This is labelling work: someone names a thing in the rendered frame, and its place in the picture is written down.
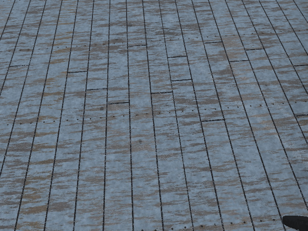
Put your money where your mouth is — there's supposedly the robot right hand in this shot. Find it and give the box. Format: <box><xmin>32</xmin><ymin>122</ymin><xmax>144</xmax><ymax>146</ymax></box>
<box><xmin>282</xmin><ymin>216</ymin><xmax>308</xmax><ymax>231</ymax></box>

